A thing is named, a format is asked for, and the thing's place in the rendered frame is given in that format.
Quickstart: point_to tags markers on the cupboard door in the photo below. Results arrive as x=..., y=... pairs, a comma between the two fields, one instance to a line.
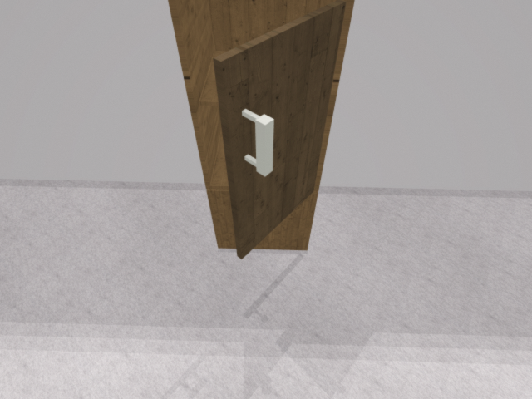
x=286, y=74

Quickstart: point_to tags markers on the handle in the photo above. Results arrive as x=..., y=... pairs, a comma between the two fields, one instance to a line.
x=264, y=142

